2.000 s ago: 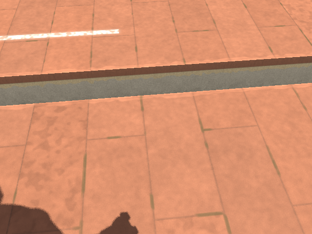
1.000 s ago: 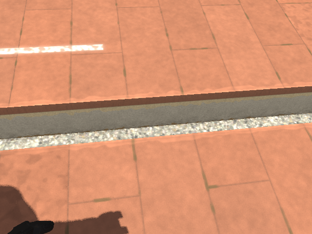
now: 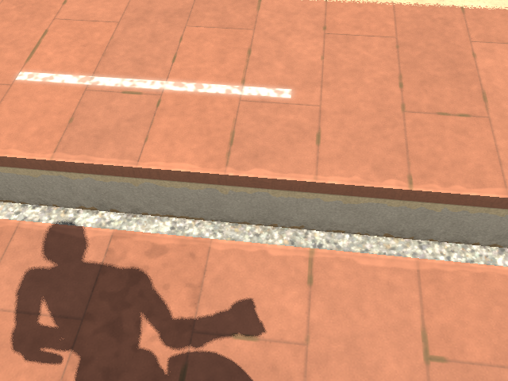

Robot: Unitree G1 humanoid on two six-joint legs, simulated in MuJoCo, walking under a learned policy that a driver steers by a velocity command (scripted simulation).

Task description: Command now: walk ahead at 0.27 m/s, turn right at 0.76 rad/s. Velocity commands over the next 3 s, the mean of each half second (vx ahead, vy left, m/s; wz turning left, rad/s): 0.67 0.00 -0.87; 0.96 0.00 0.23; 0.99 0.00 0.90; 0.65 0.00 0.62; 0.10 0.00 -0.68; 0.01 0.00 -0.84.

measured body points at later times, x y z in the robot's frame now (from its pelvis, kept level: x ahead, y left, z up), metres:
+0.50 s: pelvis +0.26 -0.10 -0.02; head +0.29 -0.15 +0.42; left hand +0.34 +0.18 -0.12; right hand +0.43 -0.42 -0.07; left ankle +0.50 -0.05 -0.72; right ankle -0.01 -0.11 -0.74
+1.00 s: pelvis +0.62 -0.32 -0.02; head +0.61 -0.34 +0.42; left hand +0.88 -0.15 -0.08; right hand +0.53 -0.59 -0.16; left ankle +0.53 -0.12 -0.64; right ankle +0.61 -0.46 -0.74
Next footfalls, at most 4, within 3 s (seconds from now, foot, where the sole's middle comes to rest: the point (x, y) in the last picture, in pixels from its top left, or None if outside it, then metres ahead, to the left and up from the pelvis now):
0.12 right None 0.03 -0.12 -0.77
0.54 left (305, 346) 0.53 -0.08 -0.77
0.92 right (451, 304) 0.65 -0.48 -0.77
1.42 left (365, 139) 1.26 -0.32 -0.77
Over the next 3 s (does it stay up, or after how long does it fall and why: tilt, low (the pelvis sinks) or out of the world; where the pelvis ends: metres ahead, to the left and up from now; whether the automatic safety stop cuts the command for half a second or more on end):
stays up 1.55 -0.33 0.00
